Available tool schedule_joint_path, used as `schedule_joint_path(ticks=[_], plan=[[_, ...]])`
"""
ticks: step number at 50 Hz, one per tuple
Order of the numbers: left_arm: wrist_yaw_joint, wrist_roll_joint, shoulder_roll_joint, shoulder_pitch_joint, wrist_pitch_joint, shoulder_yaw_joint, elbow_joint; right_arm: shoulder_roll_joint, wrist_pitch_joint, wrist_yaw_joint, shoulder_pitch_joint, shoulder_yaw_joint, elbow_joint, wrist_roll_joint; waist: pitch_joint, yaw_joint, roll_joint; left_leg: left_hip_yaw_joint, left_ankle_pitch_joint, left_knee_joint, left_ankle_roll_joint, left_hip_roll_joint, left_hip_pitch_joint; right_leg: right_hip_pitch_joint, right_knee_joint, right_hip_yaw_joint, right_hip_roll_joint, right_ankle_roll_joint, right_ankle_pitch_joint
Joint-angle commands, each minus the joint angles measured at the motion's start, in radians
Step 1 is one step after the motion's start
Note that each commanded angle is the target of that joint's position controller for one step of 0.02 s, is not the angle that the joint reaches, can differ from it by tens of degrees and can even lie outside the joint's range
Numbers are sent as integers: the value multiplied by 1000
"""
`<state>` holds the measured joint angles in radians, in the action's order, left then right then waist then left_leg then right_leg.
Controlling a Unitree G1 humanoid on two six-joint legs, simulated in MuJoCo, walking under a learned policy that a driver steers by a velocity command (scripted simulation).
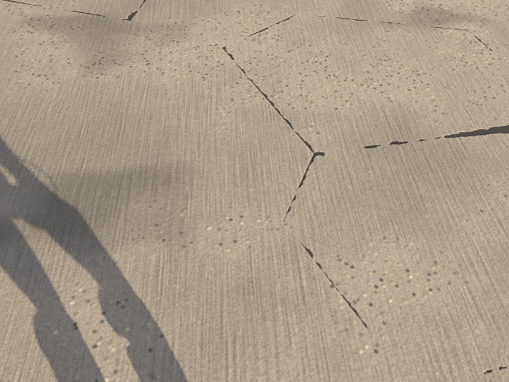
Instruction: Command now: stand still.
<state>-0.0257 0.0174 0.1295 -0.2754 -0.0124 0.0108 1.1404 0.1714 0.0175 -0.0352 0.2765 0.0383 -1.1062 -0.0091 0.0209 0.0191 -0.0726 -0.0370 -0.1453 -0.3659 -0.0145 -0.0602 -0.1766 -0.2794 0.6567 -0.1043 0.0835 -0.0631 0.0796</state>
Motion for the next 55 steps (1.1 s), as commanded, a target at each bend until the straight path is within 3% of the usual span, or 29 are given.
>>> schedule_joint_path(ticks=[1,12,21,22,25,27,31,34,39,42,43,44,45,46,47,48,49,50,52,55], plan=[[2,-4,70,-47,19,7,-2,69,6,-1,75,-7,-3,-5,111,-5,26,-64,-174,108,-11,-82,-63,-55,-242,191,-112,7,76],[4,-18,46,-103,38,6,34,48,38,-4,146,19,-39,-8,66,8,-3,-57,103,83,-13,-106,-26,15,-258,185,-113,3,-2],[2,-23,35,-105,32,0,56,22,49,-7,211,29,-57,-7,76,13,-7,-68,162,106,-10,-112,-27,33,-245,174,-112,16,-3],[2,-21,31,-105,30,-2,58,16,49,-7,222,30,-59,-9,61,10,-11,-72,67,124,-9,-107,-22,38,-245,168,-108,17,24],[6,-3,39,-72,23,-1,40,61,37,-9,236,7,-52,-8,121,-10,-60,-143,-399,215,-30,-105,-52,-45,-152,98,-55,11,180],[15,18,35,-36,24,2,13,98,29,-8,292,-20,-61,-4,163,-49,-94,-225,-489,254,-87,-145,12,-188,14,31,-29,30,290],[27,17,52,38,55,5,-60,79,34,-8,348,-49,-73,-15,97,-76,-84,-305,-427,260,-181,-202,109,-310,125,56,-92,32,286],[37,14,63,95,71,7,-105,79,46,-5,341,-65,-60,-17,82,-77,-52,-301,-369,264,-206,-215,109,-336,127,60,-117,26,256],[39,6,51,129,73,0,-150,81,54,4,314,-79,-41,-21,90,-59,-34,-199,-199,208,-197,-167,-8,-189,2,28,-102,15,221],[20,-5,53,12,75,1,-115,79,52,8,295,-81,-44,-13,71,0,-10,-129,-14,70,-151,-119,-121,61,-141,-5,-67,12,116],[11,-5,76,-51,82,10,-95,59,53,8,300,-75,-44,-16,48,22,14,-107,-13,-4,-120,-89,-164,172,-193,19,-78,9,105],[2,5,127,-135,94,24,-78,24,57,8,296,-66,-40,-14,12,51,78,-46,-86,-138,-79,-32,-218,284,-240,134,-188,-2,82],[-3,9,235,-198,99,43,-86,-43,58,6,320,-51,-12,-13,-18,42,261,71,-347,-380,-32,75,-357,378,-322,405,-407,-52,-54],[-3,-18,273,-271,78,56,-54,16,43,4,337,-73,-11,-18,-35,60,331,105,-503,-544,-23,101,-415,345,-370,564,-515,-172,-142],[1,-22,199,-209,72,39,-70,47,31,8,308,-83,-15,-35,22,15,214,58,-453,-648,-22,55,-423,275,-371,529,-473,-184,-143],[7,-21,153,-129,75,28,-93,6,23,16,268,-76,-12,-41,60,-8,167,42,-378,-658,-15,34,-405,188,-386,441,-424,-168,-174],[6,-13,126,-64,78,20,-113,-24,19,20,254,-71,-15,-35,59,-40,153,34,-307,-627,-5,12,-351,133,-407,358,-375,-142,-222],[-2,-9,105,-45,84,11,-117,-21,14,23,245,-74,-15,-32,45,-60,152,37,-264,-592,4,4,-296,102,-408,298,-349,-133,-323],[-10,0,76,-43,95,-5,-105,-34,1,19,260,-72,-32,-24,-1,-89,144,52,-214,-524,14,23,-183,68,-365,188,-301,-120,-550],[-17,-3,88,-81,98,-15,-85,-39,-16,5,195,-65,-26,-9,-25,-80,162,65,-179,-368,13,47,-125,94,-323,139,-279,-107,-633]])
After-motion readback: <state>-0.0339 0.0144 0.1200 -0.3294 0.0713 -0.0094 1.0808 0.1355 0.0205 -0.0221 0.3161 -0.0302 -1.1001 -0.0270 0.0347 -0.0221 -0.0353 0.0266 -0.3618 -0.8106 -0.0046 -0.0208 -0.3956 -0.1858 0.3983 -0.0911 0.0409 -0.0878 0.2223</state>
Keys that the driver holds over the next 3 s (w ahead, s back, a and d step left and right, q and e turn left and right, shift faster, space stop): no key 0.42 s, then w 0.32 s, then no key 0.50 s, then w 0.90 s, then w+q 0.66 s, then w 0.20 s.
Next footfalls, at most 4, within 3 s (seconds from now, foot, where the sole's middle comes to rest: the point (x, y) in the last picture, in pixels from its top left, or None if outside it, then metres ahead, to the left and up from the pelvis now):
0.88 right None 0.19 -0.11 -0.79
1.24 left None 0.25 0.07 -0.79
1.60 left None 0.41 0.10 -0.79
2.12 right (298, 322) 0.73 -0.09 -0.79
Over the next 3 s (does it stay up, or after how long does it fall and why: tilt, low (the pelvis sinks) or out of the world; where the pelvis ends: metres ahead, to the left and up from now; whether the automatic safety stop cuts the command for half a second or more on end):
stays up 1.03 0.07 -0.01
